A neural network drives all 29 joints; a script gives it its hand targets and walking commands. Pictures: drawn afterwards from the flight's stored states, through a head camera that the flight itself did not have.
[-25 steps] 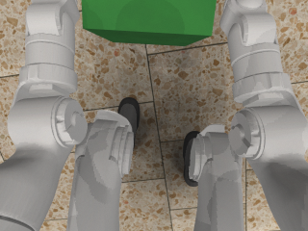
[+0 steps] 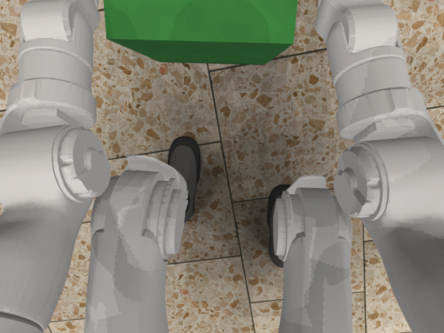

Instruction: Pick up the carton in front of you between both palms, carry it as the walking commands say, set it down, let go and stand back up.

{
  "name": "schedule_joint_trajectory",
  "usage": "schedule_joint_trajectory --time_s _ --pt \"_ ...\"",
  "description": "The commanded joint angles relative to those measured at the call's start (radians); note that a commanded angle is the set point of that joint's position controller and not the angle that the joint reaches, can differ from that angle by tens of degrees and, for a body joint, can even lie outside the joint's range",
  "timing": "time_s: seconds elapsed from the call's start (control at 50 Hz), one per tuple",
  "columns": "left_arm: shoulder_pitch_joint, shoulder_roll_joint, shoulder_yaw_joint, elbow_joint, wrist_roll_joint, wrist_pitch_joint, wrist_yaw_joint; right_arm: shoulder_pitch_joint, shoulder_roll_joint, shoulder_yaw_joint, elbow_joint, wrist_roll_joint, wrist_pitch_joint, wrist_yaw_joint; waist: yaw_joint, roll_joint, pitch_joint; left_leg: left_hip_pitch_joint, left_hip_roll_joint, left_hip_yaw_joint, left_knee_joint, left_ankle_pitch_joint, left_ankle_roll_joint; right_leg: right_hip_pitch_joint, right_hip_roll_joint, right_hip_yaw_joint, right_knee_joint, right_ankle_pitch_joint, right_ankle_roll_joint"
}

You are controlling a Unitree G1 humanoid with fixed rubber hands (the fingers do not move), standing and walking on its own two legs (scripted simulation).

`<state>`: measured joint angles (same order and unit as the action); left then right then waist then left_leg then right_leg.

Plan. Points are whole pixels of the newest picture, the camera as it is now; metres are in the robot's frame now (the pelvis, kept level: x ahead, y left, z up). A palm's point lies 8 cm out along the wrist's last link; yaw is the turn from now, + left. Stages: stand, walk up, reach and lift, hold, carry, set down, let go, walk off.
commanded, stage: set down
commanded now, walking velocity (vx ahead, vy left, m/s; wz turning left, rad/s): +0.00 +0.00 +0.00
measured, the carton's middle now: out of the picture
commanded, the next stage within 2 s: let go in 1.86 s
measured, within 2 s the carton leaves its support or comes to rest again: neither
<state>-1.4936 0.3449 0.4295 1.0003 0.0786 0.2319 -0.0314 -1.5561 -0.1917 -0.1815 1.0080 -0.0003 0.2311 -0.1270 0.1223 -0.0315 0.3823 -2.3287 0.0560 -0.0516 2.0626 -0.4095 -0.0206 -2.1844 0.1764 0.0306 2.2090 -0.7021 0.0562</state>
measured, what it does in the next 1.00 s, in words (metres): stands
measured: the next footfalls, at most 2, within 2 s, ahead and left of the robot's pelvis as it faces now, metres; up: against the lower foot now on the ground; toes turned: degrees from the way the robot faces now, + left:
none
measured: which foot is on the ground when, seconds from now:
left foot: down 0.00-1.00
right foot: down 0.00-1.00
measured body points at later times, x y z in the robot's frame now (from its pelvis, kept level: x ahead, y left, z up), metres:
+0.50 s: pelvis +0.00 +0.00 -0.01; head +0.38 +0.03 +0.21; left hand +0.53 +0.28 -0.18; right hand +0.58 -0.03 -0.19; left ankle +0.15 +0.14 -0.35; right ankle +0.08 -0.12 -0.35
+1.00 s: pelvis +0.00 +0.00 +0.01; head +0.38 +0.05 +0.23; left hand +0.55 +0.31 -0.15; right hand +0.61 -0.06 -0.14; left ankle +0.15 +0.14 -0.35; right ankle +0.08 -0.11 -0.35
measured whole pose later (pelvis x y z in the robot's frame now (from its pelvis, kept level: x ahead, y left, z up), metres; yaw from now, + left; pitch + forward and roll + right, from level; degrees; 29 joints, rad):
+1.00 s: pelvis +0.00 +0.00 +0.01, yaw +1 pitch +37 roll +0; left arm -1.54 0.45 0.30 1.07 -0.15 0.10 0.05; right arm -1.57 -0.37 -0.02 0.95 0.17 0.19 -0.14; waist 0.10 -0.04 0.43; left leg -2.28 0.04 -0.03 2.04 -0.40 -0.01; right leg -2.13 0.13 0.04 2.20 -0.71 0.05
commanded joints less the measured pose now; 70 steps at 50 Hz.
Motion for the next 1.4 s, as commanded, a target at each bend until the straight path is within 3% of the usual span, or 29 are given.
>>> schedule_joint_trajectory --time_s 0.0,0.12,0.3,0.46,0.52,0.58,0.6,0.7,0.76,0.8,0.88,0.96,1.1,1.22,1.38 --pt "-0.448 -0.827 -0.262 -0.034 -0.091 -0.008 -0.245 -0.502 0.765 0.237 -0.119 0.043 -0.047 0.224 0.05 -0.131 -0.979 0.722 -0.1 0.093 -0.024 0.234 0.03 0.213 -0.009 -0.079 -0.256 0.2 -0.037" --pt "-0.439 -0.778 -0.249 -0.002 -0.087 -0.012 -0.244 -0.434 0.717 0.185 -0.076 -0.01 -0.035 0.235 0.016 -0.107 -0.863 0.697 -0.102 0.076 -0.02 0.195 0.03 0.17 -0.017 -0.072 -0.247 0.17 -0.045" --pt "-0.374 -0.677 -0.18 0.059 -0.04 -0.006 -0.235 -0.352 0.63 0.107 -0.021 -0.091 -0.014 0.242 -0.014 -0.119 -0.713 0.612 -0.101 0.065 -0.024 0.095 0.028 0.167 -0.028 -0.057 -0.253 0.124 -0.054" --pt "-0.344 -0.549 -0.122 0.094 -0.01 -0.026 -0.21 -0.323 0.517 0.08 -0.018 -0.121 -0.019 0.213 -0.003 -0.119 -0.692 0.601 -0.09 0.083 -0.011 0.088 0.017 0.238 -0.033 -0.043 -0.256 0.135 -0.041" --pt "-0.302 -0.298 -0.042 0.132 0.001 -0.067 -0.15 -0.296 0.29 0.053 -0.025 -0.117 -0.038 0.155 0.012 -0.114 -0.728 0.645 -0.072 0.097 -0.004 0.108 0.005 0.293 -0.048 -0.045 -0.258 0.149 -0.02" --pt "-0.252 0.152 0.036 0.143 -0.016 -0.152 -0.008 -0.275 -0.178 0.025 -0.064 -0.07 -0.082 0.033 0.027 -0.083 -0.843 0.757 -0.053 0.097 0.001 0.175 -0.003 0.345 -0.068 -0.035 -0.248 0.207 0.004" --pt "-0.282 0.211 0.029 0.136 -0.042 -0.175 0.028 -0.315 -0.227 0.042 -0.064 -0.033 -0.09 0.009 0.041 -0.08 -0.892 0.776 -0.052 0.092 0.008 0.234 0.001 0.358 -0.076 -0.029 -0.241 0.258 0.012" --pt "-0.339 0.267 -0.064 0.155 -0.167 -0.222 0.058 -0.376 -0.205 0.183 -0.053 0.144 -0.112 0.009 0.087 -0.118 -1.028 0.838 -0.032 0.066 0.019 0.39 0.024 0.326 -0.1 -0.026 -0.206 0.345 0.018" --pt "-0.337 0.297 -0.078 0.131 -0.188 -0.226 0.065 -0.372 -0.2 0.224 -0.064 0.199 -0.11 0.022 0.128 -0.104 -1.124 0.921 -0.022 0.066 0.014 0.459 0.032 0.31 -0.106 -0.034 -0.205 0.346 0.018" --pt "-0.323 0.314 -0.08 0.106 -0.196 -0.221 0.07 -0.361 -0.218 0.226 -0.079 0.215 -0.106 0.021 0.139 -0.087 -1.215 0.994 -0.019 0.07 0.009 0.492 0.031 0.322 -0.105 -0.047 -0.209 0.347 0.017" --pt "-0.32 0.312 -0.101 0.012 -0.216 -0.192 0.077 -0.35 -0.262 0.185 -0.143 0.194 -0.089 -0.001 0.104 -0.058 -1.402 1.174 -0.033 0.073 -0.018 0.526 0.027 0.313 -0.088 -0.091 -0.242 0.317 0.013" --pt "-0.323 0.291 -0.129 -0.089 -0.232 -0.137 0.083 -0.351 -0.285 0.13 -0.224 0.161 -0.053 -0.026 0.058 -0.023 -1.548 1.282 -0.056 0.095 -0.074 0.482 0.021 0.351 -0.068 -0.121 -0.308 0.273 0.003" --pt "-0.249 0.191 -0.119 -0.036 -0.171 -0.069 0.071 -0.247 -0.241 0.024 -0.097 0.083 -0.005 -0.009 0.013 0.029 -1.3 1.051 -0.067 0.111 -0.219 0.262 0.007 0.266 -0.063 -0.109 -0.436 0.139 -0.016" --pt "-0.188 0.16 -0.072 -0.058 -0.106 -0.076 0.064 -0.191 -0.214 -0.024 -0.075 0.034 -0.019 0.015 0.016 0.025 -1.306 1.041 -0.074 0.116 -0.304 0.282 -0.001 0.265 -0.053 -0.115 -0.516 0.171 -0.011" --pt "-0.13 0.19 -0.047 -0.203 -0.106 -0.043 0.065 -0.169 -0.221 0.01 -0.231 0.061 0.005 0.01 0.044 -0.018 -1.552 1.257 -0.099 0.122 -0.422 0.436 0.006 0.413 -0.038 -0.125 -0.635 0.269 0.005"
